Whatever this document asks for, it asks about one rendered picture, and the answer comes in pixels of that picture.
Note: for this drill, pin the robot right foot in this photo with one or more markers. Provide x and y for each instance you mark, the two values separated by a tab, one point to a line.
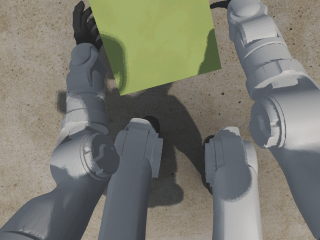
208	184

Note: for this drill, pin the robot right forearm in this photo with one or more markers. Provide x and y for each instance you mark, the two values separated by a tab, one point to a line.
263	52

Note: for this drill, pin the left robot upper arm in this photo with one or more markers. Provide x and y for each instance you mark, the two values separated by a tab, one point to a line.
82	169

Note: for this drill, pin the robot left forearm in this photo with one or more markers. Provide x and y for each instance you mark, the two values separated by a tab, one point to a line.
85	95

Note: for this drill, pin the robot foot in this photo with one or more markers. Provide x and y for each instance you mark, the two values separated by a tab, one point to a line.
154	122
208	184

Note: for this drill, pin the carton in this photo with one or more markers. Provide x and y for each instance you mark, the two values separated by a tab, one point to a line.
150	43

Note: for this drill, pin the robot left foot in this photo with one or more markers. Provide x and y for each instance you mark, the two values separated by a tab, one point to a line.
154	122

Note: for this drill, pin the right robot upper arm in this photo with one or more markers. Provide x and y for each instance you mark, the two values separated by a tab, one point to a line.
288	124

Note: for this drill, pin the robot left hand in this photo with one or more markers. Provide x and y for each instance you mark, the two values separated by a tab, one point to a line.
82	28

